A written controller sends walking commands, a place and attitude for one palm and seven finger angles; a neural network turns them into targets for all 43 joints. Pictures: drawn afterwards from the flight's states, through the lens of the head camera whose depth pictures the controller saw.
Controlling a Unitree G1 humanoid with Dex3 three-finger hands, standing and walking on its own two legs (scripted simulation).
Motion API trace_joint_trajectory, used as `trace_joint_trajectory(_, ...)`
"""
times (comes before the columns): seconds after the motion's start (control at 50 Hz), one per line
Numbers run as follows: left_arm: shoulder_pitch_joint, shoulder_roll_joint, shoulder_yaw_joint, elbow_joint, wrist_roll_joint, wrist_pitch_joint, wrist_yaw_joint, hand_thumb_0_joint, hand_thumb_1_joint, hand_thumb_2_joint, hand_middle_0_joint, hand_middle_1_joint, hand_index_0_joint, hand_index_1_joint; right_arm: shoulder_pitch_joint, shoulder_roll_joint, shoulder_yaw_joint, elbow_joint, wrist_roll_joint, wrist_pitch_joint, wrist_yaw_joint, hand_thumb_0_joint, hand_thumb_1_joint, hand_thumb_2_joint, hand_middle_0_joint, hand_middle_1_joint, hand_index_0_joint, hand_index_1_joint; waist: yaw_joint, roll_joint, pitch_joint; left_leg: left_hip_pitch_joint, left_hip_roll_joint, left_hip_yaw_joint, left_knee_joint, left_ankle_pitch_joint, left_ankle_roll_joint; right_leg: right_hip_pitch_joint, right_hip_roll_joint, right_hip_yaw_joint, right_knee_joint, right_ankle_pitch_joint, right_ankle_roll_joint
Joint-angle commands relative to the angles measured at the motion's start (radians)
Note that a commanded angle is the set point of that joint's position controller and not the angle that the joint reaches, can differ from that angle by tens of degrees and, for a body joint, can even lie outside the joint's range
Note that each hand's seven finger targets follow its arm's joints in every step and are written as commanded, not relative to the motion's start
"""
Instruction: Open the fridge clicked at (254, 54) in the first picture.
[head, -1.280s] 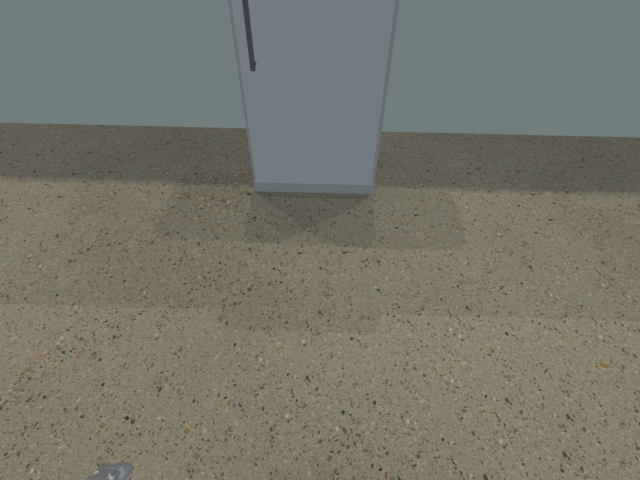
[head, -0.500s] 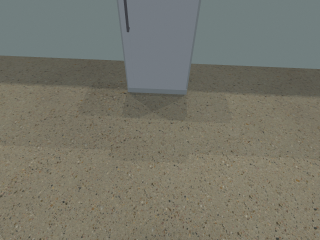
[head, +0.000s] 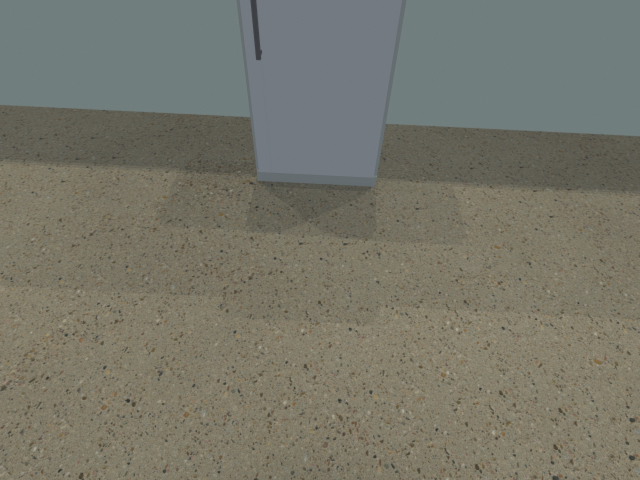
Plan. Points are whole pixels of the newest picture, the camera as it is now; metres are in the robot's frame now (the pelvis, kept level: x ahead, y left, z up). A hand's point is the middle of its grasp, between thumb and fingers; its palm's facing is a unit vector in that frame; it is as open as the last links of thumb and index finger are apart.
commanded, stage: look at it before walking up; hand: left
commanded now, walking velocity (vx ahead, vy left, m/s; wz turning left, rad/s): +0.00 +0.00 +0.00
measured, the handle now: out of the picture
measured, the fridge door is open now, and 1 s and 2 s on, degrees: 0 0 0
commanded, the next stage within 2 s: walk to a spot facing it in 0.16 s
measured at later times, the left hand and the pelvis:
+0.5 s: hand out of the picture +0.05 +0.23 -0.18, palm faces +0.06 -0.97 -0.23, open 7.4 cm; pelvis +0.04 +0.01 -0.01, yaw +3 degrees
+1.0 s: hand (210, 368) +0.33 +0.22 -0.18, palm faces +0.05 -0.99 -0.15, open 7.4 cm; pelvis +0.23 +0.04 -0.02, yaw +6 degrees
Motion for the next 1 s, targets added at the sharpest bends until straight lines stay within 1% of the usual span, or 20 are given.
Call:
trace_joint_trajectory(0.0,-0.044,0.204,0.039,-0.064,-0.004,-0.024,0.012,0.0,0.9,0.9,-0.2,-0.3,-0.2,-0.3,-0.051,-0.211,-0.04,-0.065,0.0,-0.027,-0.012,0.0,-0.9,-0.9,0.2,0.3,0.2,0.3,-0.005,0.009,-0.048,0.005,0.111,-0.092,-0.059,0.114,0.039,0.007,-0.116,0.111,-0.078,0.074,-0.03)
trace_joint_trajectory(0.24,-0.044,0.204,0.039,-0.062,-0.005,-0.024,0.013,0.0,0.9,0.9,-0.2,-0.3,-0.2,-0.3,-0.058,-0.21,-0.038,-0.062,0.0,-0.027,-0.013,0.0,-0.9,-0.9,0.2,0.3,0.2,0.3,-0.004,0.013,-0.05,0.017,0.113,-0.09,-0.065,0.137,0.038,0.022,-0.119,0.109,-0.081,0.106,-0.029)
trace_joint_trajectory(0.28,0.031,0.082,0.011,-0.029,-0.004,-0.003,0.017,0.0,0.9,0.9,-0.2,-0.3,-0.2,-0.3,0.008,-0.08,-0.006,-0.035,-0.009,-0.007,-0.006,0.0,-0.9,-0.9,0.2,0.3,0.2,0.3,-0.002,-0.002,-0.052,-0.011,0.091,-0.068,-0.042,-0.003,0.021,0.023,-0.114,0.1,-0.084,-0.092,-0.008)
trace_joint_trajectory(0.3,0.06,0.082,0.014,-0.026,0.001,0.004,0.015,0.0,0.9,0.9,-0.2,-0.3,-0.2,-0.3,0.031,-0.073,-0.006,-0.033,-0.013,0.0,-0.004,0.0,-0.9,-0.9,0.2,0.3,0.2,0.3,0.004,-0.02,-0.042,-0.047,0.076,-0.063,-0.023,-0.112,0.025,0.018,-0.114,0.115,-0.091,-0.216,-0.013)
trace_joint_trajectory(0.34,0.095,0.109,0.028,-0.025,0.006,0.01,0.006,0.0,0.9,0.9,-0.2,-0.3,-0.2,-0.3,0.037,-0.065,-0.008,-0.042,-0.02,0.007,0.0,0.0,-0.9,-0.9,0.2,0.3,0.2,0.3,0.017,-0.081,0.033,-0.171,0.033,-0.034,0.038,-0.274,0.023,0.005,-0.146,0.172,-0.138,-0.404,-0.04)
trace_joint_trajectory(0.38,0.145,0.142,0.047,-0.035,0.009,0.008,0.007,0.0,0.9,0.9,-0.2,-0.3,-0.2,-0.3,0.043,-0.046,-0.015,-0.064,-0.02,0.008,0.0,0.0,-0.9,-0.9,0.2,0.3,0.2,0.3,0.032,-0.187,0.058,-0.267,0.008,0.039,0.206,-0.271,0.019,0.014,-0.248,0.288,-0.224,-0.539,-0.098)
trace_joint_trajectory(0.42,0.168,0.143,0.058,-0.045,0.01,-0.006,0.01,0.0,0.9,0.9,-0.2,-0.3,-0.2,-0.3,0.036,-0.045,-0.026,-0.091,-0.019,0.001,0.006,0.0,-0.9,-0.9,0.2,0.3,0.2,0.3,0.032,-0.173,0.102,-0.325,0.043,0.044,0.333,-0.265,0.024,0.004,-0.316,0.335,-0.255,-0.513,-0.152)
trace_joint_trajectory(0.46,0.162,0.126,0.063,-0.052,0.011,-0.022,0.009,0.0,0.9,0.9,-0.2,-0.3,-0.2,-0.3,0.07,-0.02,-0.03,-0.093,-0.013,-0.012,0.013,0.0,-0.9,-0.9,0.2,0.3,0.2,0.3,0.007,-0.121,0.101,-0.295,0.065,0.062,0.297,-0.237,0.028,0.003,-0.311,0.25,-0.208,-0.367,-0.162)
trace_joint_trajectory(0.5,0.128,0.098,0.062,-0.06,0.008,-0.024,0.007,0.0,0.9,0.9,-0.2,-0.3,-0.2,-0.3,0.177,0.016,-0.031,-0.065,-0.009,-0.025,0.016,0.0,-0.9,-0.9,0.2,0.3,0.2,0.3,-0.043,-0.057,0.085,-0.078,0.041,0.108,0.129,-0.151,0.03,-0.116,-0.25,0.109,-0.102,-0.31,-0.119)
trace_joint_trajectory(0.52,0.12,0.06,0.056,-0.067,0.004,-0.02,0.006,0.0,0.9,0.9,-0.2,-0.3,-0.2,-0.3,0.272,0.01,-0.034,-0.034,-0.008,-0.033,0.01,0.0,-0.9,-0.9,0.2,0.3,0.2,0.3,-0.073,0.021,0.066,0.043,0.045,0.07,0.038,-0.148,0.034,-0.186,-0.181,0.029,0.025,-0.284,-0.083)
trace_joint_trajectory(0.54,0.122,-0.003,0.045,-0.082,-0.003,-0.017,-0.001,0.0,0.9,0.9,-0.2,-0.3,-0.2,-0.3,0.374,-0.063,-0.057,-0.004,-0.017,-0.041,0.0,0.0,-0.9,-0.9,0.2,0.3,0.2,0.3,-0.104,0.252,0.059,0.142,0.196,-0.21,-0.102,-0.288,0.095,-0.338,-0.065,-0.084,0.298,-0.267,-0.022)
trace_joint_trajectory(0.56,0.075,-0.043,0.032,-0.124,-0.001,-0.025,-0.003,0.0,0.9,0.9,-0.2,-0.3,-0.2,-0.3,0.471,-0.12,-0.074,0.014,-0.021,-0.045,-0.014,0.0,-0.9,-0.9,0.2,0.3,0.2,0.3,-0.125,0.333,0.079,0.202,0.366,-0.482,-0.235,-0.301,0.188,-0.517,0.005,-0.111,0.537,-0.376,0.006)
trace_joint_trajectory(0.58,0.029,-0.023,0.042,-0.14,0.012,-0.03,0.002,0.0,0.9,0.9,-0.2,-0.3,-0.2,-0.3,0.458,-0.097,-0.068,0.014,-0.015,-0.04,-0.016,0.0,-0.9,-0.9,0.2,0.3,0.2,0.3,-0.11,0.225,0.127,0.15,0.389,-0.482,-0.237,-0.281,0.226,-0.549,-0.048,-0.018,0.649,-0.352,-0.015)
trace_joint_trajectory(0.64,0.034,-0.052,0.048,-0.11,0.014,-0.042,-0.013,0.0,0.9,0.9,-0.2,-0.3,-0.2,-0.3,0.391,0.003,-0.047,-0.005,-0.009,-0.066,-0.026,0.0,-0.9,-0.9,0.2,0.3,0.2,0.3,-0.067,0.068,0.146,0.115,0.331,-0.35,-0.222,-0.039,0.224,-0.574,-0.119,0.019,0.736,-0.175,-0.003)
trace_joint_trajectory(0.68,0.072,-0.086,0.045,-0.095,0.013,-0.038,-0.017,0.0,0.9,0.9,-0.2,-0.3,-0.2,-0.3,0.393,0.027,-0.045,0.004,-0.007,-0.083,-0.033,0.0,-0.9,-0.9,0.2,0.3,0.2,0.3,-0.044,0.07,0.093,0.149,0.28,-0.224,-0.197,0.169,0.208,-0.539,-0.121,-0.008,0.712,-0.111,0.018)
trace_joint_trajectory(0.72,0.073,-0.099,0.046,-0.098,0.01,-0.03,-0.019,0.0,0.9,0.9,-0.2,-0.3,-0.2,-0.3,0.405,0.043,-0.045,0.016,-0.002,-0.09,-0.037,0.0,-0.9,-0.9,0.2,0.3,0.2,0.3,-0.033,0.095,0.075,0.157,0.249,-0.147,-0.197,0.24,0.201,-0.53,-0.122,-0.024,0.678,-0.061,0.03)
trace_joint_trajectory(0.84,-0.09,-0.137,0.045,-0.152,0.002,-0.034,-0.026,0.0,0.9,0.9,-0.2,-0.3,-0.2,-0.3,0.466,0.084,-0.047,0.057,-0.006,-0.091,-0.042,0.0,-0.9,-0.9,0.2,0.3,0.2,0.3,-0.066,0.13,0.129,0.158,0.2,-0.042,-0.201,0.353,0.169,-0.492,-0.096,-0.104,0.381,0.042,0.029)
trace_joint_trajectory(0.9,-0.129,-0.137,0.05,-0.163,-0.001,-0.039,-0.022,0.0,0.9,0.9,-0.2,-0.3,-0.2,-0.3,0.482,0.078,-0.052,0.073,-0.012,-0.086,-0.041,0.0,-0.9,-0.9,0.2,0.3,0.2,0.3,-0.075,0.153,0.142,0.153,0.223,-0.037,-0.176,0.445,0.167,-0.401,-0.066,-0.122,0.293,0.04,0.001)
trace_joint_trajectory(0.94,-0.076,-0.123,0.059,-0.154,0.002,-0.044,-0.02,0.0,0.9,0.9,-0.2,-0.3,-0.2,-0.3,0.463,0.059,-0.055,0.073,-0.011,-0.086,-0.044,0.0,-0.9,-0.9,0.2,0.3,0.2,0.3,-0.037,0.141,0.119,0.148,0.239,-0.025,-0.088,0.632,0.162,-0.287,-0.037,-0.126,0.259,0.014,-0.027)
trace_joint_trajectory(0.98,0.125,-0.09,0.074,-0.098,0.008,-0.054,-0.013,0.0,0.9,0.9,-0.2,-0.3,-0.2,-0.3,0.429,0.042,-0.061,0.063,-0.007,-0.083,-0.044,0.0,-0.9,-0.9,0.2,0.3,0.2,0.3,0.054,0.115,0.018,0.123,0.202,0.013,0.15,0.739,0.125,-0.044,0.003,-0.146,0.181,0.043,-0.049)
